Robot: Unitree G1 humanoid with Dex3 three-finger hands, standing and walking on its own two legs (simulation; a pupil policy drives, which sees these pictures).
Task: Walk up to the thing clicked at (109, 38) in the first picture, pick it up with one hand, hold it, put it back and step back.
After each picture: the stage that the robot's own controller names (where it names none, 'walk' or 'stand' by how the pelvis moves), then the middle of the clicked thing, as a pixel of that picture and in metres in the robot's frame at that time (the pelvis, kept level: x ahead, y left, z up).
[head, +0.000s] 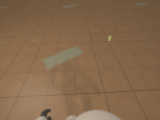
stand; (109, 38) +2.08 -0.50 -0.72
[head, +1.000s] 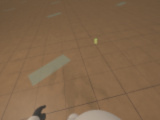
walk; (95, 41) +1.98 -0.02 -0.70
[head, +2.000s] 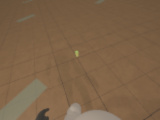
walk; (76, 53) +1.33 +0.37 -0.72
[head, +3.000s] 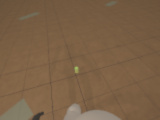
walk; (76, 69) +0.87 +0.28 -0.72
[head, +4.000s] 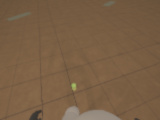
walk; (73, 86) +0.53 +0.22 -0.69
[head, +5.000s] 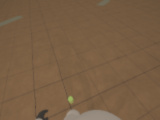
stand; (70, 99) +0.33 +0.24 -0.70
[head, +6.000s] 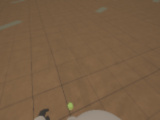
stand; (70, 106) +0.30 +0.22 -0.72
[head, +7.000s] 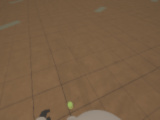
stand; (70, 105) +0.31 +0.22 -0.72
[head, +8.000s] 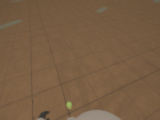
stand; (69, 105) +0.31 +0.23 -0.73
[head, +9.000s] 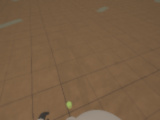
stand; (69, 105) +0.31 +0.23 -0.73
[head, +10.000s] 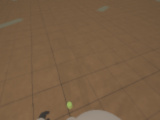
stand; (69, 105) +0.30 +0.23 -0.73
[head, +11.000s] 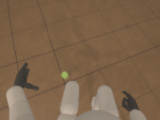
go down; (65, 75) +0.37 +0.24 -0.46
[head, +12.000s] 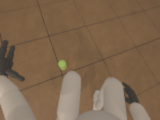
go down; (62, 65) +0.40 +0.25 -0.31
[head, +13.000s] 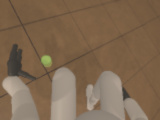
close in; (46, 61) +0.38 +0.28 -0.24
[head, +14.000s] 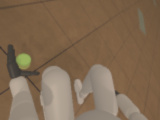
close; (24, 61) +0.38 +0.29 -0.22
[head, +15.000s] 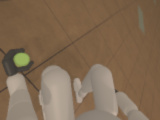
lift; (22, 61) +0.37 +0.30 -0.22
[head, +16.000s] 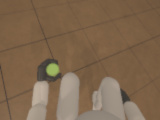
lift; (53, 71) +0.31 +0.26 -0.07
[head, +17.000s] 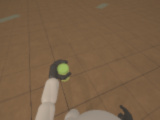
hold; (64, 72) +0.33 +0.18 +0.06
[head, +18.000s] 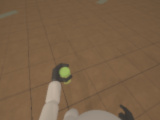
hold; (65, 75) +0.33 +0.17 +0.01
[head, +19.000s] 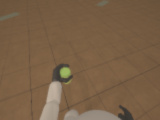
hold; (66, 75) +0.33 +0.17 +0.01
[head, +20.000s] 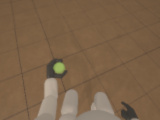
crouch; (60, 70) +0.36 +0.20 -0.05
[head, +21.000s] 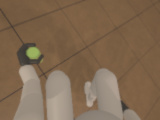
lower; (35, 56) +0.42 +0.30 -0.15
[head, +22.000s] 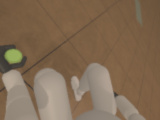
lower; (15, 58) +0.40 +0.30 -0.22
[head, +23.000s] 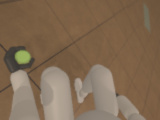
lower; (23, 59) +0.38 +0.30 -0.21
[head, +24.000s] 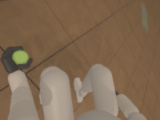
lower; (21, 59) +0.38 +0.30 -0.22
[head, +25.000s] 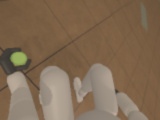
lower; (20, 60) +0.38 +0.30 -0.22
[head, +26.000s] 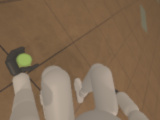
open; (24, 62) +0.37 +0.28 -0.22
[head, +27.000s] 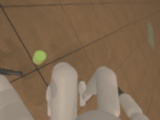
stand; (39, 57) +0.38 +0.26 -0.22
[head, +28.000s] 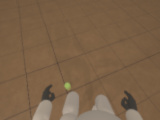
stand; (67, 86) +0.35 +0.22 -0.56
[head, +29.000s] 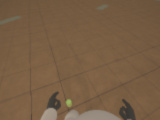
stand; (69, 103) +0.33 +0.22 -0.67
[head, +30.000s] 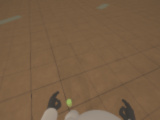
stand; (69, 102) +0.33 +0.22 -0.67
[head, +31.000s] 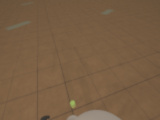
stand; (72, 104) +0.35 +0.21 -0.72
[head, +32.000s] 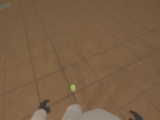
walk; (73, 88) +0.41 +0.19 -0.69
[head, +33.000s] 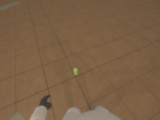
walk; (75, 71) +0.70 +0.20 -0.69
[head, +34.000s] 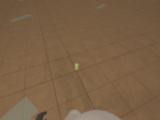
stand; (76, 66) +0.98 +0.27 -0.70
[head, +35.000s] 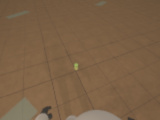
stand; (76, 66) +0.95 +0.24 -0.72
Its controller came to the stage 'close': yes
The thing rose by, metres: 0.73
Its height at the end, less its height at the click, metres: +0.00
